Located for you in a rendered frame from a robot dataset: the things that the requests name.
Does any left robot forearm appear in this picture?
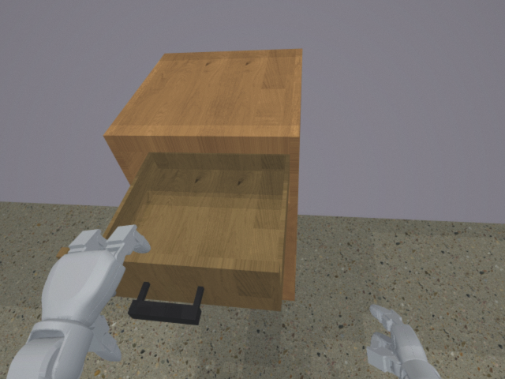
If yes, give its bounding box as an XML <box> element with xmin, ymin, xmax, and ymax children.
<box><xmin>6</xmin><ymin>318</ymin><xmax>94</xmax><ymax>379</ymax></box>

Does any robot right hand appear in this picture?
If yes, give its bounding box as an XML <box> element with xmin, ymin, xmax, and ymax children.
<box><xmin>366</xmin><ymin>304</ymin><xmax>428</xmax><ymax>379</ymax></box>

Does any right robot forearm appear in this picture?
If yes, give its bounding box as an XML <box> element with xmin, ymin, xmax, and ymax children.
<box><xmin>400</xmin><ymin>359</ymin><xmax>442</xmax><ymax>379</ymax></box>

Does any handle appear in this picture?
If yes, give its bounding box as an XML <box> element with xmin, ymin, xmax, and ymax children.
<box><xmin>128</xmin><ymin>282</ymin><xmax>204</xmax><ymax>325</ymax></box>

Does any cabinet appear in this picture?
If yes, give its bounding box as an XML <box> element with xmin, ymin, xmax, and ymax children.
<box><xmin>103</xmin><ymin>49</ymin><xmax>302</xmax><ymax>301</ymax></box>

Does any drawer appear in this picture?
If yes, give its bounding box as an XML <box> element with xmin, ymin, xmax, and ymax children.
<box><xmin>56</xmin><ymin>152</ymin><xmax>290</xmax><ymax>311</ymax></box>

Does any robot left hand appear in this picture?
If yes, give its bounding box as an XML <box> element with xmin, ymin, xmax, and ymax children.
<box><xmin>41</xmin><ymin>224</ymin><xmax>151</xmax><ymax>362</ymax></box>

